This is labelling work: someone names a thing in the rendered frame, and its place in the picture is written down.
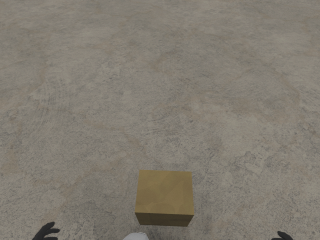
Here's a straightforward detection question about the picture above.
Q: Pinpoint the carton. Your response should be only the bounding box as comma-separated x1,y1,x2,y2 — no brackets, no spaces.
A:
134,169,194,227

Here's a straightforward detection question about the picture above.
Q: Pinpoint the left robot hand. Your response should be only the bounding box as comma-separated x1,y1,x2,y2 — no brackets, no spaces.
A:
32,221,60,240

